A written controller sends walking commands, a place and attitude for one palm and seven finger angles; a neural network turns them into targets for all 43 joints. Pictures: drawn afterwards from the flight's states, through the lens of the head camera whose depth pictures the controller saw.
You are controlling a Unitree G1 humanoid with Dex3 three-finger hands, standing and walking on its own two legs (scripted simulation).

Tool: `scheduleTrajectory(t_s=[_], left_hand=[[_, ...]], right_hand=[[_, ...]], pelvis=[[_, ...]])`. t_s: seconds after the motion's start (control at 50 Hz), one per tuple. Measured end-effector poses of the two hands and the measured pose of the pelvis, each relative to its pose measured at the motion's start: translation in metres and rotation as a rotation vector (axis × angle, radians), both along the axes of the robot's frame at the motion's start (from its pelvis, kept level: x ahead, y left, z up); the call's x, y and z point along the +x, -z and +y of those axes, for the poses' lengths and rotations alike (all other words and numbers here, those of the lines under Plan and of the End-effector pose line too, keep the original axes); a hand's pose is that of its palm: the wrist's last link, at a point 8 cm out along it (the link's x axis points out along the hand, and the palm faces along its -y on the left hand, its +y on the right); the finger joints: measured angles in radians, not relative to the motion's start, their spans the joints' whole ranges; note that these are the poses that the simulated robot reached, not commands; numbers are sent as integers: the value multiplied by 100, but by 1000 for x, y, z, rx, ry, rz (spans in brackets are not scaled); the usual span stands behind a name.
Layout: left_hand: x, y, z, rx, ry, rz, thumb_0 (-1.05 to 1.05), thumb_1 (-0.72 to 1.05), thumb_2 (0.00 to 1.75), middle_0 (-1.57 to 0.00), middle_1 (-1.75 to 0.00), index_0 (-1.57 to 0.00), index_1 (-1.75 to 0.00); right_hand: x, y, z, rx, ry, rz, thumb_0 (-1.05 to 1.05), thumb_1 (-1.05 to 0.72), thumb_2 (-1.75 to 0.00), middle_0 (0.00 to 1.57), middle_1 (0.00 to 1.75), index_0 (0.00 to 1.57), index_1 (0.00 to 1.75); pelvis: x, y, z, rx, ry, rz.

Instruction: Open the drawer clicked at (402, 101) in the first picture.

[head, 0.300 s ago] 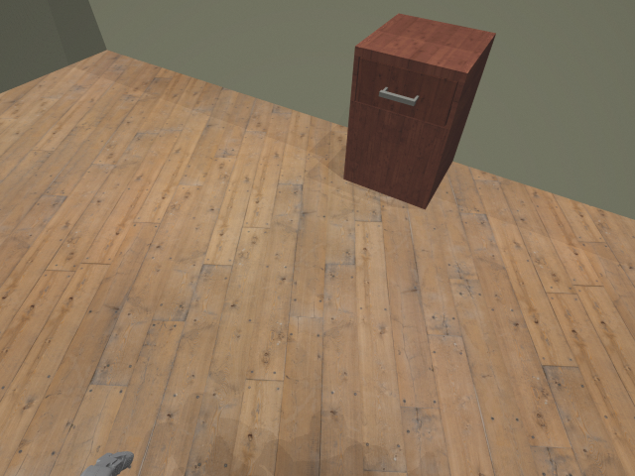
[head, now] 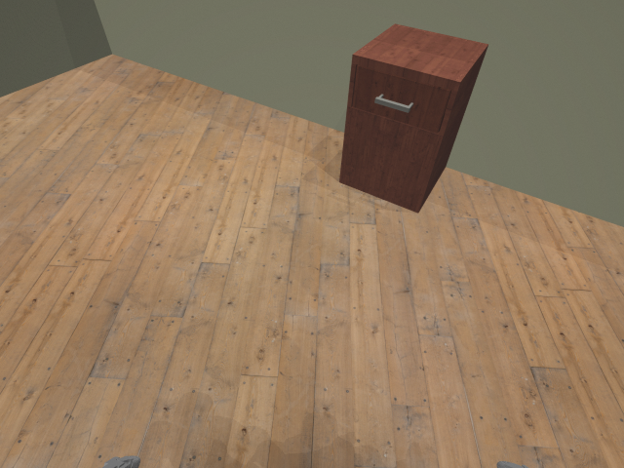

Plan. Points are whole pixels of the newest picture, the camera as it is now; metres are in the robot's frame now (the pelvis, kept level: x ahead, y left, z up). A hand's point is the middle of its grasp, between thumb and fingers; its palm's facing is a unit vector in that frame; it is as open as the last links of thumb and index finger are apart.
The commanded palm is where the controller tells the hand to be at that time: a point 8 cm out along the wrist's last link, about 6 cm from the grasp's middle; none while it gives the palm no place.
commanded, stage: stand and wait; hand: left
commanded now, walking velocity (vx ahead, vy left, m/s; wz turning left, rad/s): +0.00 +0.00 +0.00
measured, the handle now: (394, 102) +1.48 -0.25 -0.25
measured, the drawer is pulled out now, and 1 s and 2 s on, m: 0.00 0.00 0.00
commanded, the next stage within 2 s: look at it before walking up in 0.52 s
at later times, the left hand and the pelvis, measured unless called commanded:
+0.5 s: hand out of the picture +0.05 +0.24 -0.15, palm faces -0.03 -0.94 -0.33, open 7.4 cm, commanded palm none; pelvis -0.02 +0.00 +0.00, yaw +0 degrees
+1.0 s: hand out of the picture +0.06 +0.24 -0.15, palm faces -0.03 -0.94 -0.33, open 7.4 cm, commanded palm none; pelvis -0.02 -0.01 +0.01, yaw +0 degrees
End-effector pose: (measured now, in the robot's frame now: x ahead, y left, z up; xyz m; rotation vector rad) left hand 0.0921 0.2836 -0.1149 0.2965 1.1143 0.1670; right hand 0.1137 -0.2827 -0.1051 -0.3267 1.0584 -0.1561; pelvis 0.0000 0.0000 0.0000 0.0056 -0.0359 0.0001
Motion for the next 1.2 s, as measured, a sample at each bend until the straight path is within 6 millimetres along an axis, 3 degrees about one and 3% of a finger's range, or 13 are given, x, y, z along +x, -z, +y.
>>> scheduleTrajectory(t_s=[0.26,0.5,0.8,1.2], left_hand=[[-42,3,6,14,-29,98,1,90,90,-20,-30,-20,-30],[-47,1,4,17,-22,98,1,90,90,-20,-30,-20,-30],[-42,2,0,10,-11,93,1,90,90,-20,-30,-20,-30],[-37,0,1,15,-15,92,1,90,90,-20,-30,-20,-30]], right_hand=[[-46,6,-14,-15,41,111,1,-90,-90,20,30,20,30],[-70,9,-16,-6,62,150,1,-90,-90,20,30,20,30],[-72,9,-15,-2,64,157,1,-90,-90,20,30,20,30],[-52,6,-16,-5,53,129,1,-90,-90,20,30,20,30]], pelvis=[[-12,-3,-3,-2,0,-7],[-20,-4,-5,-2,3,-10],[-21,-5,-5,-1,4,-1],[-14,-6,-6,-2,5,-3]])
